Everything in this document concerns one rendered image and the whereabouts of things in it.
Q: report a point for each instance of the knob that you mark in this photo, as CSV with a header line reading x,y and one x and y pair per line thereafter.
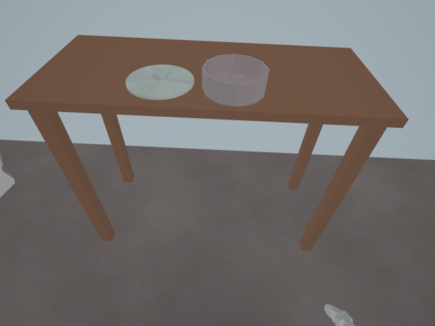
x,y
159,74

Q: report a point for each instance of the lid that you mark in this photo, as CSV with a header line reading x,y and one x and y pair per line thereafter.
x,y
141,84

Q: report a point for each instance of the table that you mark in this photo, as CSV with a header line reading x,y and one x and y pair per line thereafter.
x,y
306,84

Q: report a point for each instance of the robot left hand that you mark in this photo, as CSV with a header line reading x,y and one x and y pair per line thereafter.
x,y
6,181

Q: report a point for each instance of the pot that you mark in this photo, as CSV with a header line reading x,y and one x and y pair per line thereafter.
x,y
234,80

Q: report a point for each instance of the robot right hand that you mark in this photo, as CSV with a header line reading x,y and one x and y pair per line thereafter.
x,y
339,317

